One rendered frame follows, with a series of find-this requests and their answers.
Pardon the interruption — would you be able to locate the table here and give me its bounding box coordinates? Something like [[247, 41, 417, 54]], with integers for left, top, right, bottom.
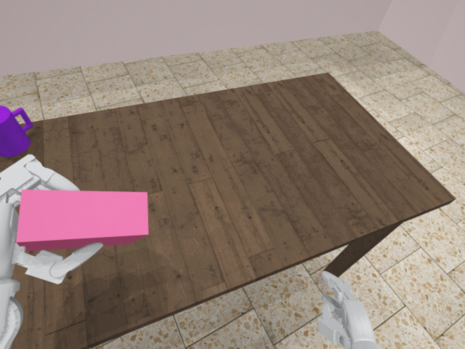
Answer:
[[0, 73, 456, 349]]

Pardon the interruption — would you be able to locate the sponge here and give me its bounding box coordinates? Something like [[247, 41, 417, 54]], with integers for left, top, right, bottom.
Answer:
[[16, 190, 148, 252]]

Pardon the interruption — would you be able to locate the robot left hand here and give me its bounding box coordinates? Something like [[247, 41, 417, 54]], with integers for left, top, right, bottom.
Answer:
[[0, 154, 103, 284]]

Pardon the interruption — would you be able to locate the robot left forearm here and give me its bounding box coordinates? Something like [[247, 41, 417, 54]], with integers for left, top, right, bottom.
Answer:
[[0, 278, 23, 349]]

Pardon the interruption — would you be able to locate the robot right hand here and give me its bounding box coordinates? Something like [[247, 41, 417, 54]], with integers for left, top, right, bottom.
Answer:
[[318, 271, 376, 349]]

